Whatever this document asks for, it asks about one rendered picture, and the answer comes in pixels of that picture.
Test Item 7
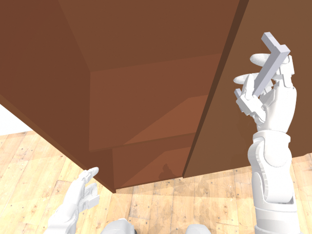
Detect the robot thigh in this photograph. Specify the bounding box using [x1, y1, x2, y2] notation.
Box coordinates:
[185, 224, 211, 234]
[100, 220, 135, 234]

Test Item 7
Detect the robot left hand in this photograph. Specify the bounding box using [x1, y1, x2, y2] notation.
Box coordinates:
[63, 167, 100, 213]

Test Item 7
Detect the right robot forearm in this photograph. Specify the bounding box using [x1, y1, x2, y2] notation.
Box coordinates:
[248, 130, 304, 234]

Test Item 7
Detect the robot right hand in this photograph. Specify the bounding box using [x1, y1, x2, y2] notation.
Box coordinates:
[234, 54, 297, 133]

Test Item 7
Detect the left robot forearm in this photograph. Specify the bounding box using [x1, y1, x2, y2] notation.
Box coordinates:
[43, 203, 79, 234]

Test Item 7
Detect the wardrobe door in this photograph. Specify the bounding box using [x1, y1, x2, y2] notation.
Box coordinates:
[182, 0, 312, 178]

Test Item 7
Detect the right robot thigh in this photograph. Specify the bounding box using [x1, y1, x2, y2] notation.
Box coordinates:
[185, 224, 211, 234]

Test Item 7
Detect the left robot thigh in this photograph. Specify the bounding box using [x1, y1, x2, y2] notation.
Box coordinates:
[100, 220, 135, 234]

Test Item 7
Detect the handle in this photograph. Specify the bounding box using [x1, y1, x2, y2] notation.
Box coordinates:
[234, 32, 290, 112]

